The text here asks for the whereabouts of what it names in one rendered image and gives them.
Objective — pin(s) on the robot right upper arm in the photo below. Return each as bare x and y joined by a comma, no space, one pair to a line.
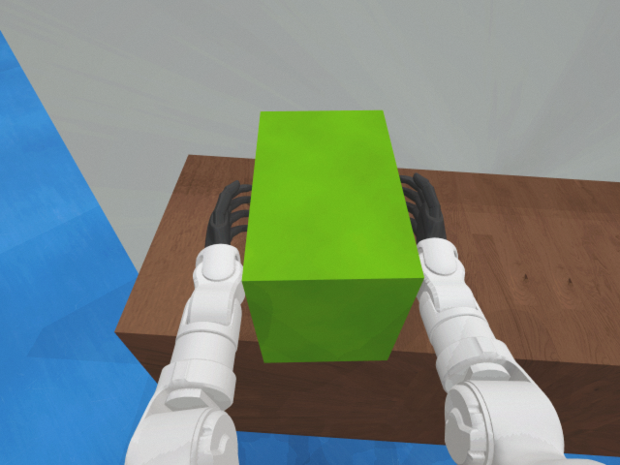
503,423

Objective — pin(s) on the left robot forearm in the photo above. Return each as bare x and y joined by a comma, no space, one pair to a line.
200,373

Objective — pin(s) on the pedestal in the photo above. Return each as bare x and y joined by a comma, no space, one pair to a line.
541,257

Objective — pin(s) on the robot left upper arm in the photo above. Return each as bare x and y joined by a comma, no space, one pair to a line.
203,436

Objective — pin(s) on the carton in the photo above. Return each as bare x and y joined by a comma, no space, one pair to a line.
331,266

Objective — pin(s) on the right robot forearm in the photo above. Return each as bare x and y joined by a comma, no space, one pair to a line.
465,347

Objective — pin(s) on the right robot hand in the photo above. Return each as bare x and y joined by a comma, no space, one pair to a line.
429,220

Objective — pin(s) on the left robot hand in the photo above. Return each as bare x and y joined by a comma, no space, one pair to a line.
219,229

